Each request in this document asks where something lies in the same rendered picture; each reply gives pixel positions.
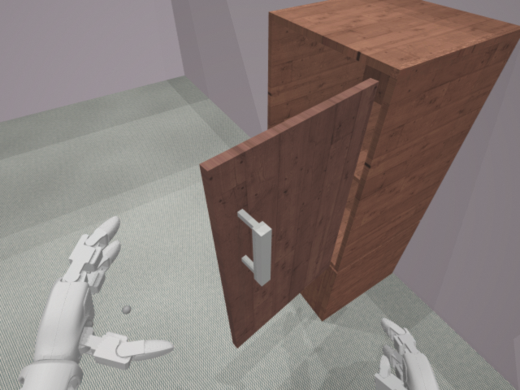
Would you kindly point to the cupboard door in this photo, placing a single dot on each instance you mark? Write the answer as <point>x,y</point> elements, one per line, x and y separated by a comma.
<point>296,178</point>

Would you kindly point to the robot right hand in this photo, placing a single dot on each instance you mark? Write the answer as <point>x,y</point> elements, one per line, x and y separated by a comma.
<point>413,370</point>

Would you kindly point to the robot left forearm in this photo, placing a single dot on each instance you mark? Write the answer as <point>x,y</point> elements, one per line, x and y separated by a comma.
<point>52,374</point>

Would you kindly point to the handle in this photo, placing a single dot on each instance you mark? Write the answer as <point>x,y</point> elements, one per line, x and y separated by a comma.
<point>261,233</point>

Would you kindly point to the robot left hand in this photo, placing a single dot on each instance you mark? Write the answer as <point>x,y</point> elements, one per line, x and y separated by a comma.
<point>62,333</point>

